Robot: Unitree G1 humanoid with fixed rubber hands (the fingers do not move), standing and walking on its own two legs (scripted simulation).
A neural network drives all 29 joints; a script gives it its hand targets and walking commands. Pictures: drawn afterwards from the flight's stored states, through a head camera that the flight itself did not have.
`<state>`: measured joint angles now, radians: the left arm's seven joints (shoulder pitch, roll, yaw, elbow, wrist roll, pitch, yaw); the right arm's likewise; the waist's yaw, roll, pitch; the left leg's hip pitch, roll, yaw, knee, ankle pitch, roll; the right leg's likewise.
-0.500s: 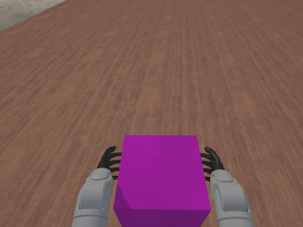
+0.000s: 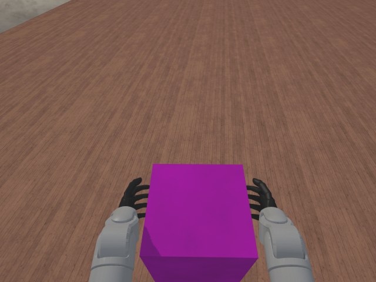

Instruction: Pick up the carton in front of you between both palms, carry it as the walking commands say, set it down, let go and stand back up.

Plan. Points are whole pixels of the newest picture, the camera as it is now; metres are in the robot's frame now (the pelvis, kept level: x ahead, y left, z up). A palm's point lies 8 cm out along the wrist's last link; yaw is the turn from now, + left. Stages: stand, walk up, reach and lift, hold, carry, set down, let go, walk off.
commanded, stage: carry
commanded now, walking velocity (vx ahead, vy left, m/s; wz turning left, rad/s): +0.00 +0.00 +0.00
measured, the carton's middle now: (197, 227) +0.30 +0.00 -0.06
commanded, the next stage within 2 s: hold in 0.94 s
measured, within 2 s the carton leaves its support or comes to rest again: neither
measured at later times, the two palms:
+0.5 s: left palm (123, 212) +0.28 +0.16 +0.03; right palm (262, 212) +0.28 -0.14 +0.03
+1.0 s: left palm (119, 214) +0.28 +0.17 +0.03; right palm (259, 216) +0.28 -0.13 +0.03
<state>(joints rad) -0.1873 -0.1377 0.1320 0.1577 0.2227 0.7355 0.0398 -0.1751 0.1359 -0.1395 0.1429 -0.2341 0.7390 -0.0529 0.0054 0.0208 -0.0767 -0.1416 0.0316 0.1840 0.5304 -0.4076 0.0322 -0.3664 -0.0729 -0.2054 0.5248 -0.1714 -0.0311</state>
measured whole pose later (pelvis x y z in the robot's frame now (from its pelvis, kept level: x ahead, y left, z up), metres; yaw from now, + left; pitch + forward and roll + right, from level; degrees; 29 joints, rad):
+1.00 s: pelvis +0.00 +0.02 +0.00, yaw +1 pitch -1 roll -2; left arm -0.18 -0.14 0.13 0.17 0.22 0.69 0.04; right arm -0.15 0.13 -0.13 0.09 -0.22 0.73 -0.06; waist -0.01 0.05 0.00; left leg -0.09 0.00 0.10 0.50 -0.39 0.06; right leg -0.30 -0.04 -0.08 0.46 -0.13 0.00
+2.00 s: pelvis -0.06 -0.05 -0.05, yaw +12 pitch +18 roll +1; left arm -0.73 -0.11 0.56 0.73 0.44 0.23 -0.04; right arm -0.68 0.21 -0.52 0.61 -0.44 0.27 -0.10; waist 0.01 0.05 0.08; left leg -0.81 -0.07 -0.14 0.89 -0.39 -0.05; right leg -0.93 0.06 0.09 0.82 -0.20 0.01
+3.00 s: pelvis -0.10 -0.04 -0.29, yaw +17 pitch +48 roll +4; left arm -1.27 0.10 0.33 0.87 0.13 0.25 0.11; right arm -1.13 0.00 -0.51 0.62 -0.20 0.29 -0.16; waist -0.07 0.05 0.00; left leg -2.03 -0.18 -0.06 1.85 -0.66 -0.07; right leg -2.17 0.11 0.14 1.76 -0.43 0.09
